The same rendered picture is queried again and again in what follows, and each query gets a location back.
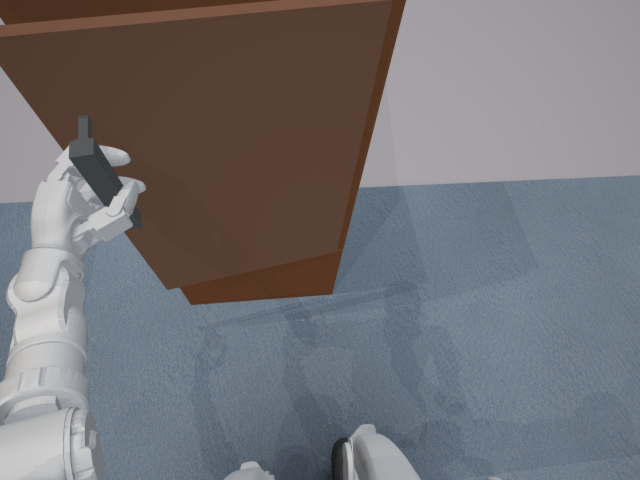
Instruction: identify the robot left forearm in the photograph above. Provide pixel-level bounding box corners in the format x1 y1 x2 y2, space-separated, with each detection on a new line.
0 247 89 426

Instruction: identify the left robot upper arm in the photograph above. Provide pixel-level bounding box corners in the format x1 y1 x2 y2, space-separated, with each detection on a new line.
0 407 105 480

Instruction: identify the robot left hand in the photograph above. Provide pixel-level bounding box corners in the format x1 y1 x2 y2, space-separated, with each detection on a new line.
30 145 146 261

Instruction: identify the robot left shin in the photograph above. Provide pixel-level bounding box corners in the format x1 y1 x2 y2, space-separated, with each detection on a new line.
240 462 261 470

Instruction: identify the robot right thigh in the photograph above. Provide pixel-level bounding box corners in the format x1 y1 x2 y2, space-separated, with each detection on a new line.
342 433 421 480

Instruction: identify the handle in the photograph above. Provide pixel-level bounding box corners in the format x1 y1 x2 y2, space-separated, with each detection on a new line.
69 115 141 230

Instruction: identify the cupboard door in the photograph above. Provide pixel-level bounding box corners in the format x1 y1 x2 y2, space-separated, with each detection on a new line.
0 0 393 290

